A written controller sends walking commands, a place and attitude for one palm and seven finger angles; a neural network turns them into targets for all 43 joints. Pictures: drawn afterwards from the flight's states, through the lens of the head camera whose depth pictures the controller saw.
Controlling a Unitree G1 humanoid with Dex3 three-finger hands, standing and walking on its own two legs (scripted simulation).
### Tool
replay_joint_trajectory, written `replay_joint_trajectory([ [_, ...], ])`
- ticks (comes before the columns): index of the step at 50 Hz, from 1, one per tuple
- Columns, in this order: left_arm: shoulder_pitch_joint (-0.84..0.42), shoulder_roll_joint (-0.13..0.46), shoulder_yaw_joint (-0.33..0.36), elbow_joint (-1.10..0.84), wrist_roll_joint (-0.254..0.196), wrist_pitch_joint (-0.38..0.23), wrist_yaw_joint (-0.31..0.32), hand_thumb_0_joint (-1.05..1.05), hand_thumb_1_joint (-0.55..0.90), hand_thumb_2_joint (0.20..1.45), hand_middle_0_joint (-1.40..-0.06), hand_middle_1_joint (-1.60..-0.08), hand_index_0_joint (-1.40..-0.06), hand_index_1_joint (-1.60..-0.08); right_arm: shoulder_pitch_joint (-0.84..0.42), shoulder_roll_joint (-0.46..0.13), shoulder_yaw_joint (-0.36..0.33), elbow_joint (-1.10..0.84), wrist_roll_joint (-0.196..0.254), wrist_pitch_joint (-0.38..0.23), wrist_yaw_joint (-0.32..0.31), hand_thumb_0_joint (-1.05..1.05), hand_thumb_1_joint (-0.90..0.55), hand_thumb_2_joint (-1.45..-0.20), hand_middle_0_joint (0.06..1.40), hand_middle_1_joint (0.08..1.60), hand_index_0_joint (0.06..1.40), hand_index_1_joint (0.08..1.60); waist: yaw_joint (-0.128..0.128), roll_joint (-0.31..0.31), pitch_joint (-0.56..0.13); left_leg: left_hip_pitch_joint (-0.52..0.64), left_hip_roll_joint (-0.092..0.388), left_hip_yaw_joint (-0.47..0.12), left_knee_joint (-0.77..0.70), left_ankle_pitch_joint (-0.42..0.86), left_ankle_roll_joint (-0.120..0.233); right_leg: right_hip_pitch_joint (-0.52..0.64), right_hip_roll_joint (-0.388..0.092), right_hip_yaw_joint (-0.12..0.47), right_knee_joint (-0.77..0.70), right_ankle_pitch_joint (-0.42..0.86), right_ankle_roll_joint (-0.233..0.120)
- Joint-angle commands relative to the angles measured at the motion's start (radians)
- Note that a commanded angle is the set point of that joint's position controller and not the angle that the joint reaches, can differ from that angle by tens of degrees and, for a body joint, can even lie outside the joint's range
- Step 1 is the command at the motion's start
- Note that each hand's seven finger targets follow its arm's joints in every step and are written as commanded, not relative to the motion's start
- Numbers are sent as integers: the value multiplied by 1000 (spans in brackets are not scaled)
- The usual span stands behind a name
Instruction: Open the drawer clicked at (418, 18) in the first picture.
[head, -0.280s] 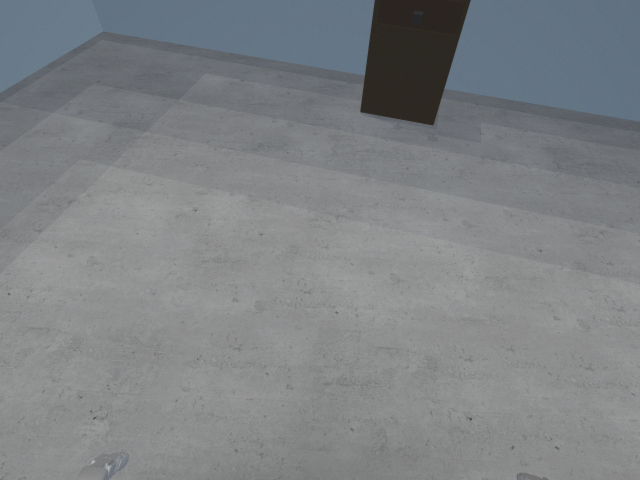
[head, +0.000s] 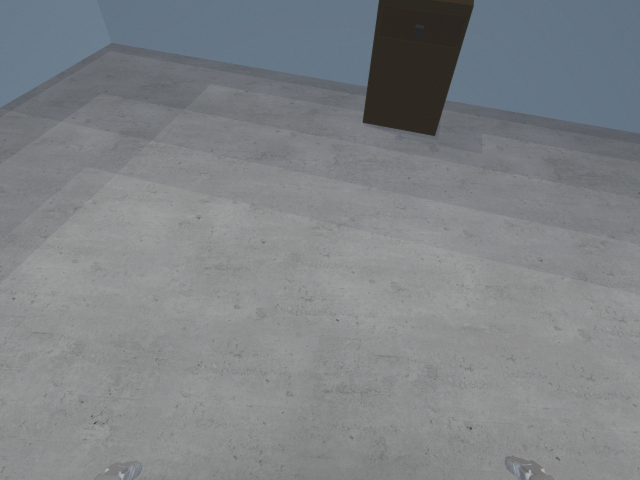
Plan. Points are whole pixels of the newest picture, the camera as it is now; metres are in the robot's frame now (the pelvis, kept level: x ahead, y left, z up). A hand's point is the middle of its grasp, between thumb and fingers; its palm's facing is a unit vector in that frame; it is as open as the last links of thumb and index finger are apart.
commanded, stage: stand and wait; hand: left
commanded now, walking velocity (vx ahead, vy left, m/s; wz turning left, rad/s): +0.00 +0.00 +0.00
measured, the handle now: (419, 29) +2.09 -0.36 -0.20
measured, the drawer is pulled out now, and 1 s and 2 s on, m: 0.00 0.00 0.00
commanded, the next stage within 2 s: look at it before walking up in 0.76 s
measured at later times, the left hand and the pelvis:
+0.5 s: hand out of the picture +0.05 +0.23 -0.15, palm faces -0.03 -0.94 -0.34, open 7.3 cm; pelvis -0.03 -0.02 +0.01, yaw +0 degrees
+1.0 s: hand out of the picture +0.04 +0.22 -0.15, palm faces -0.04 -0.95 -0.32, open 7.3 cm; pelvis -0.04 -0.02 +0.01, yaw +0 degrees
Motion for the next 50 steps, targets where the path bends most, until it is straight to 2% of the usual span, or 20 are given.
replay_joint_trajectory([
  [1, -36, 203, 51, -65, 0, -30, 14, 0, 900, 900, -200, -300, -200, -300, -40, -225, -61, -53, 4, -20, -15, 0, -900, -900, 200, 300, 200, 300, -10, 20, -100, 39, 142, -99, -68, 414, 12, 40, -73, 38, -30, 344, -67],
  [4, -33, 203, 51, -53, -1, -30, 12, 0, 900, 900, -200, -300, -200, -300, -43, -226, -59, -38, 4, -21, -16, 0, -900, -900, 200, 300, 200, 300, -9, 37, -95, 42, 144, -99, -83, 388, 9, 41, -75, 42, -44, 327, -67],
  [21, -32, 213, 46, 9, -1, -36, 6, 0, 900, 900, -200, -300, -200, -300, -17, -234, -48, 32, 9, -15, -9, 0, -900, -900, 200, 300, 200, 300, -9, 4, -33, 5, 143, -115, -147, 178, 0, 11, -78, 81, -128, 172, -71],
  [34, -34, 209, 44, 23, -1, -40, 4, 0, 900, 900, -200, -300, -200, -300, 0, -229, -46, 60, 7, -16, -6, 0, -900, -900, 200, 300, 200, 300, -10, 9, -23, -5, 144, -120, -160, 145, -6, -14, -78, 100, -155, 108, -74],
  [43, -28, 207, 45, 27, -1, -42, 5, 0, 900, 900, -200, -300, -200, -300, 5, -226, -46, 66, 9, -18, -6, 0, -900, -900, 200, 300, 200, 300, -9, 12, -42, 6, 150, -120, -157, 174, -6, 0, -79, 95, -151, 145, -73],
  [50, -27, 208, 43, 32, 0, -41, 4, 0, 900, 900, -200, -300, -200, -300, 1, -228, -47, 67, 8, -17, -6, 0, -900, -900, 200, 300, 200, 300, -9, 29, -29, 7, 150, -120, -160, 168, -8, -13, -77, 97, -157, 140, -73],
])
